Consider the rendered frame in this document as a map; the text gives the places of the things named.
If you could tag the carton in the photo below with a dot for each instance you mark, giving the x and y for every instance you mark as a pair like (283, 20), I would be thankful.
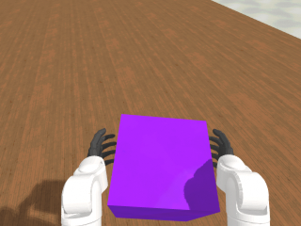
(163, 170)

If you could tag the right robot hand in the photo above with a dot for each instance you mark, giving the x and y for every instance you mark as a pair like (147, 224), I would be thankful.
(223, 147)

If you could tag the left robot hand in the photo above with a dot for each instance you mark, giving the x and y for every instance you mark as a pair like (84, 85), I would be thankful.
(96, 147)

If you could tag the right robot forearm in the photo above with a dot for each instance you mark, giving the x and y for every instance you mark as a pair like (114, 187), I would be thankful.
(247, 195)

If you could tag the left robot forearm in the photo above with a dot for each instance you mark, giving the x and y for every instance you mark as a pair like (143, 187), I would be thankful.
(81, 197)

